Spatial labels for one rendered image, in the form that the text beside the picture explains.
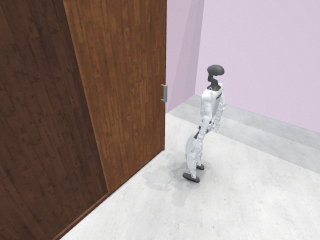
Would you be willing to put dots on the robot right upper arm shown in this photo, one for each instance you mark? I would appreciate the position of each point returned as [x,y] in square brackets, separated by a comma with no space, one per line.
[222,101]

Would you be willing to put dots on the handle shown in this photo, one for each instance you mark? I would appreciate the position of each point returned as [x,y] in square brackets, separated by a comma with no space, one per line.
[165,91]

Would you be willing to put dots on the robot left hand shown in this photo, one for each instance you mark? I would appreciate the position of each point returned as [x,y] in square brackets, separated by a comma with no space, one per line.
[198,144]

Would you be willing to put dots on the humanoid robot torso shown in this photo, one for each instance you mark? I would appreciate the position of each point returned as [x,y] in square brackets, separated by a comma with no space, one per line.
[216,96]

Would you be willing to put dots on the robot left upper arm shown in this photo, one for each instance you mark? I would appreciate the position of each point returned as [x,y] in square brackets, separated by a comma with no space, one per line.
[206,99]

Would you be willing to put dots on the robot right hand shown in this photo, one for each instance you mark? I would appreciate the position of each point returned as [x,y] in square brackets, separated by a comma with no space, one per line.
[216,124]

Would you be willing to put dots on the left robot foot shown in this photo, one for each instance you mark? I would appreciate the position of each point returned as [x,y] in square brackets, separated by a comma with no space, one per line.
[189,177]

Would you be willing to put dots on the wardrobe door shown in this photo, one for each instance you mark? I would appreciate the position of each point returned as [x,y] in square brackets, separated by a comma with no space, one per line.
[120,52]
[50,167]

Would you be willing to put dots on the right robot forearm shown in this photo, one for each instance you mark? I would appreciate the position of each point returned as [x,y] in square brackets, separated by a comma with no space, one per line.
[219,114]

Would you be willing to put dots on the left robot forearm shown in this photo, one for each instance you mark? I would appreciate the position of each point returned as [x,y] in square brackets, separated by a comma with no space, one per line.
[205,125]

